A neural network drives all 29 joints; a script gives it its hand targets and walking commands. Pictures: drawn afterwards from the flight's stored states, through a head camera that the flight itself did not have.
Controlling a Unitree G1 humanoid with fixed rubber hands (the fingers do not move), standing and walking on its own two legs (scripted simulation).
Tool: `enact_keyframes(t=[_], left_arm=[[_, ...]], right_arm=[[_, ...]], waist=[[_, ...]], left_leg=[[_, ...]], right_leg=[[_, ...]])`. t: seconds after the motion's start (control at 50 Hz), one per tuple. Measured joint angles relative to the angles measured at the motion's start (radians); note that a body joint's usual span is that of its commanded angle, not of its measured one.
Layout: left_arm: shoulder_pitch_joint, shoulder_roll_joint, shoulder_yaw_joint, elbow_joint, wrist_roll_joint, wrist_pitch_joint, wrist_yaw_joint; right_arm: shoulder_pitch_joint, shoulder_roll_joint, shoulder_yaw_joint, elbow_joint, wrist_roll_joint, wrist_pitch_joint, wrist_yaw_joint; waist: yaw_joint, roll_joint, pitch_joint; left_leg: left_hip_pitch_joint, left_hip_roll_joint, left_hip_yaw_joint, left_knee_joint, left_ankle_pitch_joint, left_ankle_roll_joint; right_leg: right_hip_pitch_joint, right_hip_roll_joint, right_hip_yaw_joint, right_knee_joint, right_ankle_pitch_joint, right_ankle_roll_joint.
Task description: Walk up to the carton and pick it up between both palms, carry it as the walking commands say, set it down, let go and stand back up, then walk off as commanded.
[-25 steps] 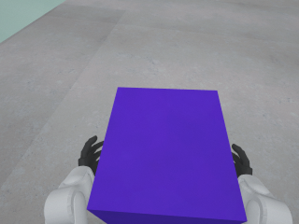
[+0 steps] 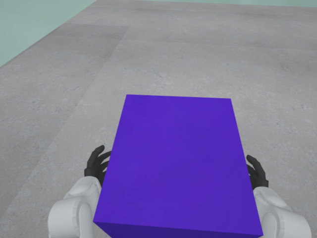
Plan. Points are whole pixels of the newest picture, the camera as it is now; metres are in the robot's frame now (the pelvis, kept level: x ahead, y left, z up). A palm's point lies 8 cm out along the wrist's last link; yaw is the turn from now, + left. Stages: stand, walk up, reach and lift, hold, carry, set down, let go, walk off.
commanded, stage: carry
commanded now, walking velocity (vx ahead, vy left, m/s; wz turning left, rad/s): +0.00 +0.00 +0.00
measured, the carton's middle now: (173, 177) +0.28 -0.01 +0.03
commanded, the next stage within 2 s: none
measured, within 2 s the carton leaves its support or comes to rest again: neither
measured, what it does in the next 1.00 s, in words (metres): stands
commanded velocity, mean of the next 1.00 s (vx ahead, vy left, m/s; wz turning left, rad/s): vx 0.00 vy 0.00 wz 0.00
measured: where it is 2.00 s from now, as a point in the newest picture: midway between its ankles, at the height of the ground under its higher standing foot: outside the picture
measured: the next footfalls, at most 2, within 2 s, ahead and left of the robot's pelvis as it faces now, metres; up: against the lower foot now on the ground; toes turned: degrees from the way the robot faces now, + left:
none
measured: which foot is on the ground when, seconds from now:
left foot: down 0.00-1.00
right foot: down 0.00-1.00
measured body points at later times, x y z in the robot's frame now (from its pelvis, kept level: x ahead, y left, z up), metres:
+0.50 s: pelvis +0.00 +0.00 +0.00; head -0.02 +0.00 +0.45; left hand +0.24 +0.17 +0.08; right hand +0.23 -0.18 +0.08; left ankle +0.03 +0.09 -0.73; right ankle +0.00 -0.14 -0.73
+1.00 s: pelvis +0.00 +0.00 +0.00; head -0.02 +0.00 +0.45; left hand +0.24 +0.17 +0.08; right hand +0.24 -0.18 +0.07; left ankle +0.03 +0.09 -0.73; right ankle +0.00 -0.14 -0.73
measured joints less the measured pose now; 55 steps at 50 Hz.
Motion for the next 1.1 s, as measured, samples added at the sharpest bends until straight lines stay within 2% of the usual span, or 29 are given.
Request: enact_keyframes(t=[0.76,1.1], left_arm=[[0.0,0.0,0.0,0.0,0.002,0.0,0.002],[-0.002,0.0,0.003,0.027,0.016,-0.014,0.002]], right_arm=[[0.0,0.0,0.0,0.007,0.0,-0.004,0.002],[-0.005,-0.002,0.0,0.065,0.0,-0.038,0.012]], waist=[[0.0,0.0,0.0],[0.0,0.0,0.0]], left_leg=[[0.0,0.0,-0.005,-0.006,0.004,0.0],[-0.001,0.0,-0.006,-0.006,0.004,0.0]], right_leg=[[0.0,0.001,-0.005,0.0,-0.001,-0.005],[0.0,0.001,-0.007,0.0,-0.002,-0.006]])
